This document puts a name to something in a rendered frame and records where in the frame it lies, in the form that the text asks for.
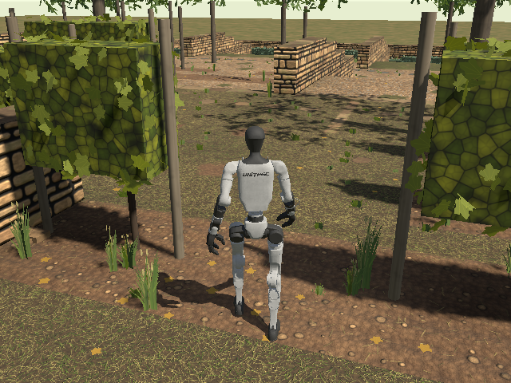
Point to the robot right upper arm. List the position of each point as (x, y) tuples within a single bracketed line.
[(284, 181)]

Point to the robot right forearm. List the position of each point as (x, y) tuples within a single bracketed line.
[(290, 206)]

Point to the right robot shin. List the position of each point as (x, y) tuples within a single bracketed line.
[(273, 302)]

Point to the robot left upper arm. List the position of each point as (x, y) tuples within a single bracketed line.
[(226, 182)]

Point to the robot right foot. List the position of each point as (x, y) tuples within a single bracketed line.
[(272, 334)]

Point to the robot left forearm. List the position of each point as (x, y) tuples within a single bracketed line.
[(217, 217)]

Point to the left robot hand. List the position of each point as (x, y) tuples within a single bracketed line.
[(211, 244)]

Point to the right robot hand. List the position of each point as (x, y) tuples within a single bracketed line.
[(285, 215)]

